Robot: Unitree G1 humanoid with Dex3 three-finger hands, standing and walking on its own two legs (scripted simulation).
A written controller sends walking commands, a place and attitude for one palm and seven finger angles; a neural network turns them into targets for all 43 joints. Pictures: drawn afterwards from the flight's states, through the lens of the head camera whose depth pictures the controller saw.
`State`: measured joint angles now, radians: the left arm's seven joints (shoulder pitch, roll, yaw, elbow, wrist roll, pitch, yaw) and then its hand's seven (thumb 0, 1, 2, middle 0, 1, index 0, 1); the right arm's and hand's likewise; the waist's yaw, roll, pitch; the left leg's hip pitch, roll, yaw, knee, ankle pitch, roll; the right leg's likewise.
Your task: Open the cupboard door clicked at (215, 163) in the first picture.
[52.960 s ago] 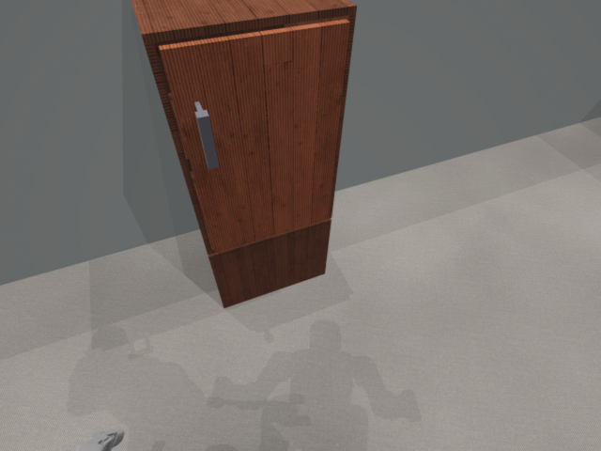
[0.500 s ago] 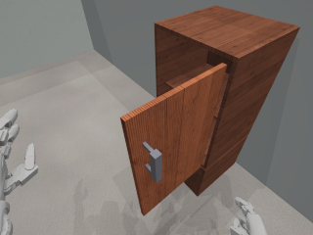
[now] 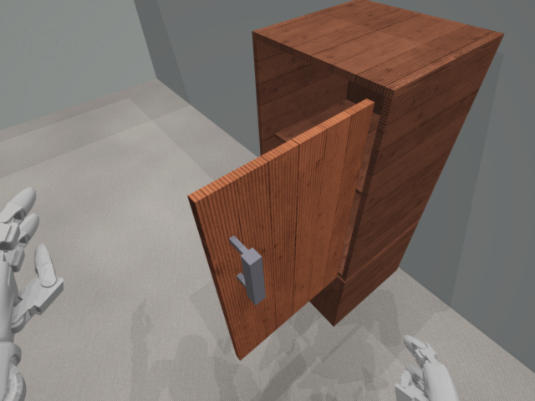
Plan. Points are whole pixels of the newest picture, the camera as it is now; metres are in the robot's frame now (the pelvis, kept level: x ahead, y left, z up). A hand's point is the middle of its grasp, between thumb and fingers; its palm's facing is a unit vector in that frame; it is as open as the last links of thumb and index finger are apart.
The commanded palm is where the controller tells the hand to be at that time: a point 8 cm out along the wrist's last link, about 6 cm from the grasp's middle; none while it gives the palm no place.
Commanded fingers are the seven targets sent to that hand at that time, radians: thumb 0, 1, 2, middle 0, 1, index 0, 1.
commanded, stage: step back with the hand held close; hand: left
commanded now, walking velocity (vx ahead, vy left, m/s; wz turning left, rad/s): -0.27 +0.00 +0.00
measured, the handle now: (246, 269) +0.32 +0.08 +0.01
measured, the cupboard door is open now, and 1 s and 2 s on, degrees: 92 92 92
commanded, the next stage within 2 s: stop stepping back and stand still in 0.92 s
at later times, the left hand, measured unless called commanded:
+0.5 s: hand (2, 335) +0.13 +0.29 +0.16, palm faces +0.39 -0.77 -0.50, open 7.4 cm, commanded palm +0.08 +0.33 +0.17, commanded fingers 0.00 0.90 0.90 -0.20 -0.30 -0.20 -0.30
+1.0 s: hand out of the picture +0.01 +0.33 +0.16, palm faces +0.51 -0.75 -0.42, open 7.4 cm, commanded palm -0.07 +0.35 +0.17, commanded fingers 0.00 0.90 0.90 -0.20 -0.30 -0.20 -0.30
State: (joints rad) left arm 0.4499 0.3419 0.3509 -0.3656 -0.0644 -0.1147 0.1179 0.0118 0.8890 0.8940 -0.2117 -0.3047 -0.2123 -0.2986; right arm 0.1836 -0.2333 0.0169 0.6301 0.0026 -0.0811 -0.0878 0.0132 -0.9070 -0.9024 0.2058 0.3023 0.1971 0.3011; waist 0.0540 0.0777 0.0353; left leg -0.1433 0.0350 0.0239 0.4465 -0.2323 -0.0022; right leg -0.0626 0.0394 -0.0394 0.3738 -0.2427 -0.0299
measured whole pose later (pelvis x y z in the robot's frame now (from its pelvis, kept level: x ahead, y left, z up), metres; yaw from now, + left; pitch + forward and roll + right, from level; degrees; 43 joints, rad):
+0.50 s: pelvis -0.07 +0.03 -0.01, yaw -2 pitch -2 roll -1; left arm 0.58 0.42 0.42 -0.51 -0.04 -0.18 0.15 0.01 0.89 0.89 -0.21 -0.30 -0.21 -0.30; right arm 0.19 -0.23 -0.01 0.53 0.01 -0.01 -0.09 0.01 -0.91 -0.90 0.21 0.30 0.20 0.30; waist 0.00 0.02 0.04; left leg -0.35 0.01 0.07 0.54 -0.17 0.05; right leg -0.29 0.01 0.00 0.51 -0.19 0.01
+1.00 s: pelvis -0.19 +0.05 -0.02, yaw +2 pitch -1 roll -5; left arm 0.45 0.42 0.47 -0.51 -0.03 -0.21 0.19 0.01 0.89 0.89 -0.21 -0.30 -0.21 -0.30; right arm 0.18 -0.17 -0.02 0.64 -0.02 -0.11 -0.06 0.01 -0.91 -0.90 0.21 0.30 0.20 0.30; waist -0.01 0.03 0.07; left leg -0.46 0.06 0.02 0.59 -0.11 0.06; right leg -0.52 0.10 0.04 1.20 -0.44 0.03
